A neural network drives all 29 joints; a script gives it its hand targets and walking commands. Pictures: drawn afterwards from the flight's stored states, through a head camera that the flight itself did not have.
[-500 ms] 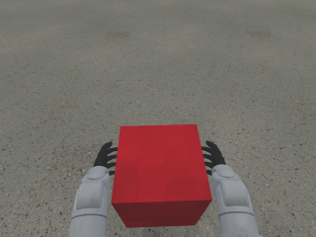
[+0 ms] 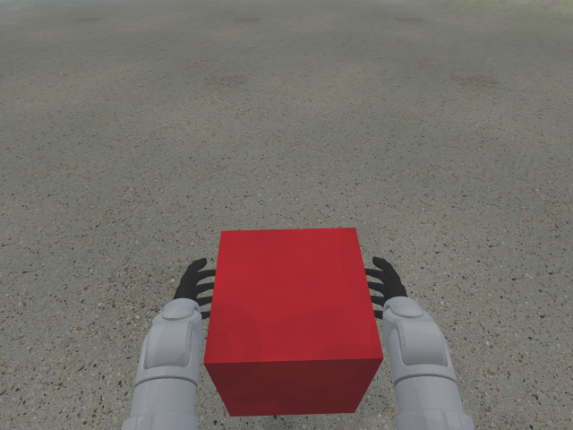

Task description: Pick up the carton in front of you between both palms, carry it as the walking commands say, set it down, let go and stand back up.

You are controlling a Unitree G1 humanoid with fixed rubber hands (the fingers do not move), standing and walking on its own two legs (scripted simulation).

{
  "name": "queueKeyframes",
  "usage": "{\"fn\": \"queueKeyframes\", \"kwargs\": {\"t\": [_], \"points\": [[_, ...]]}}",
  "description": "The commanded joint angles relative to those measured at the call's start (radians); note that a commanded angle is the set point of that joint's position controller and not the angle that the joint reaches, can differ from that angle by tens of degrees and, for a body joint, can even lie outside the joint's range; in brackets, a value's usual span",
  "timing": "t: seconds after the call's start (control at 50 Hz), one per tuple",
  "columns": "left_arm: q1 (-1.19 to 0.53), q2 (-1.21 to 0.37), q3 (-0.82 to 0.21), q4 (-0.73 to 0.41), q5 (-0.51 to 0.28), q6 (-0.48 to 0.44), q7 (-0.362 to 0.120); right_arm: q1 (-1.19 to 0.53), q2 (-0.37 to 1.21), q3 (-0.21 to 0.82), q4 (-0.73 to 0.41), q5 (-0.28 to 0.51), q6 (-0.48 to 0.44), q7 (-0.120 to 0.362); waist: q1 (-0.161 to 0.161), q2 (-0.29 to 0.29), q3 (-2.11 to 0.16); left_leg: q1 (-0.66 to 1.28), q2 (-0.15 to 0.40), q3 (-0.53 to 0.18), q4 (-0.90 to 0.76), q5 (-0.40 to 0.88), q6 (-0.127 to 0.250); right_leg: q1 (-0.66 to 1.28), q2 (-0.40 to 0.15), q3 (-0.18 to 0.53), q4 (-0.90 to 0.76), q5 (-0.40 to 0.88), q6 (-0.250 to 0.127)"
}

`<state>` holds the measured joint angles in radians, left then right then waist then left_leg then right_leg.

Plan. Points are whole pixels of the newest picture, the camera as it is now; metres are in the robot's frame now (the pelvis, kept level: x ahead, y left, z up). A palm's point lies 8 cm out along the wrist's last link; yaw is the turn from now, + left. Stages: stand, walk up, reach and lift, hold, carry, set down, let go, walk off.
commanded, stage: hold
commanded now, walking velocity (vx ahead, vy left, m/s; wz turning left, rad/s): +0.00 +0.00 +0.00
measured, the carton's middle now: (290, 325) +0.30 +0.00 -0.03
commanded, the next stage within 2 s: set down in 0.26 s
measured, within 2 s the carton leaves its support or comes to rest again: neither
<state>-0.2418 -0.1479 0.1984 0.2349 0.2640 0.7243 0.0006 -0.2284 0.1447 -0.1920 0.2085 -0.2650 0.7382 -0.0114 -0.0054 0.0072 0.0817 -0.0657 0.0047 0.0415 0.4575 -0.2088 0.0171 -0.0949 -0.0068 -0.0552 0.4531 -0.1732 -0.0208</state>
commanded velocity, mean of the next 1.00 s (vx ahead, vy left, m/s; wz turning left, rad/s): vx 0.00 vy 0.00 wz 0.00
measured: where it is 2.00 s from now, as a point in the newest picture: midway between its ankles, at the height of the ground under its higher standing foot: outside the picture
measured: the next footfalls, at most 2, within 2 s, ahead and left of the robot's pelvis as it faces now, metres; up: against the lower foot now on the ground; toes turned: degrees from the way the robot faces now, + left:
none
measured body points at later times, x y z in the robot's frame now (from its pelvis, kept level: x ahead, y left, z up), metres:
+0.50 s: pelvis +0.01 +0.00 +0.00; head -0.03 -0.01 +0.44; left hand +0.32 +0.16 +0.04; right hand +0.34 -0.14 +0.03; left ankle +0.04 +0.11 -0.74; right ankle +0.06 -0.10 -0.74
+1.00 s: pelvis +0.00 +0.00 -0.08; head +0.20 -0.01 +0.32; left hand +0.38 +0.16 -0.16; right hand +0.40 -0.14 -0.17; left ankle +0.04 +0.12 -0.74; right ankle +0.06 -0.11 -0.74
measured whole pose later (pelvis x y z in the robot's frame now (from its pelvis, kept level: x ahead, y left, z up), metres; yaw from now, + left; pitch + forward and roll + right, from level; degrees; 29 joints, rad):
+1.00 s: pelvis +0.00 +0.00 -0.08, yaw +1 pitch +28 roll +1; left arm -0.53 -0.16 0.38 0.50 0.17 0.12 0.07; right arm -0.58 0.06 -0.31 0.57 -0.20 0.13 -0.02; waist 0.02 0.01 -0.04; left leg -1.14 -0.04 -0.02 1.02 -0.37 0.00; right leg -1.17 0.03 0.03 1.03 -0.34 -0.01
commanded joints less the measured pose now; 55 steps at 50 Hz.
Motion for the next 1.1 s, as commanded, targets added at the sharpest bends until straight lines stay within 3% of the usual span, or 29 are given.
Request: {"fn": "queueKeyframes", "kwargs": {"t": [0.0,0.14,0.38,0.52,0.62,0.68,0.78,0.84,0.88,0.96,1.08], "points": [[-0.494,-0.939,-0.495,-0.034,-0.234,-0.048,-0.24,-0.533,0.931,0.53,-0.042,0.256,-0.046,0.263,0.009,-0.005,-0.207,-0.107,-0.046,-0.145,-0.13,-0.162,0.042,0.09,0.058,0.142,-0.078,-0.148,-0.011],[-0.572,-0.98,-0.459,0.052,-0.231,-0.051,-0.276,-0.588,0.973,0.476,0.072,0.242,-0.049,0.291,-0.003,-0.026,-0.199,-0.083,-0.055,-0.142,-0.103,-0.179,0.036,0.031,0.033,0.169,-0.12,-0.251,-0.017],[-0.649,-0.987,-0.369,0.15,-0.188,-0.065,-0.275,-0.671,0.964,0.38,0.165,0.197,-0.072,0.291,0.012,0.0,-0.18,-0.144,-0.047,-0.141,-0.108,-0.152,0.038,0.067,0.044,0.157,-0.085,-0.172,-0.017],[-0.707,-0.891,-0.137,0.319,-0.04,-0.168,-0.22,-0.754,0.834,0.157,0.322,0.044,-0.19,0.256,0.013,0.001,-0.151,-0.214,-0.056,-0.139,-0.015,-0.11,0.03,-0.077,0.067,0.142,0.006,-0.131,-0.029],[-0.659,-0.744,-0.032,0.33,0.042,-0.306,-0.165,-0.689,0.684,0.049,0.386,-0.048,-0.331,0.221,0.016,-0.002,-0.209,-0.313,-0.083,-0.124,0.098,0.052,0.013,-0.213,0.086,0.141,0.118,0.037,-0.024],[-0.65,-0.736,-0.084,0.31,0.02,-0.419,-0.152,-0.679,0.674,0.095,0.384,-0.031,-0.443,0.215,0.025,-0.005,-0.341,-0.376,-0.101,-0.119,0.181,0.159,-0.003,-0.268,0.105,0.145,0.202,0.152,-0.014],[-0.682,-0.798,-0.254,0.3,-0.063,-0.579,-0.142,-0.72,0.733,0.274,0.377,0.059,-0.603,0.202,0.036,-0.012,-0.668,-0.482,-0.125,-0.114,0.336,0.329,-0.024,-0.356,0.116,0.152,0.365,0.344,-0.003],[-0.729,-0.817,-0.372,0.249,-0.121,-0.639,-0.129,-0.758,0.746,0.373,0.336,0.103,-0.659,0.179,0.02,-0.014,-0.923,-0.595,-0.135,-0.114,0.437,0.415,-0.04,-0.346,0.117,0.157,0.48,0.486,0.003],[-0.756,-0.81,-0.416,0.224,-0.148,-0.655,-0.113,-0.799,0.736,0.426,0.299,0.128,-0.673,0.159,0.02,-0.031,-1.067,-0.623,-0.142,-0.111,0.496,0.44,-0.047,-0.394,0.123,0.154,0.534,0.514,0.013],[-0.804,-0.81,-0.406,0.244,-0.162,-0.635,-0.092,-0.846,0.734,0.435,0.309,0.136,-0.649,0.149,0.021,-0.039,-1.088,-0.763,-0.157,-0.095,0.554,0.289,-0.053,-0.525,0.137,0.132,0.591,0.35,0.024],[-0.942,-0.852,-0.276,0.356,-0.113,-0.546,-0.117,-0.958,0.771,0.318,0.443,0.091,-0.561,0.186,0.026,-0.04,-0.904,-0.987,-0.166,-0.074,0.622,-0.041,-0.042,-0.786,0.152,0.113,0.638,-0.015,0.014]]}}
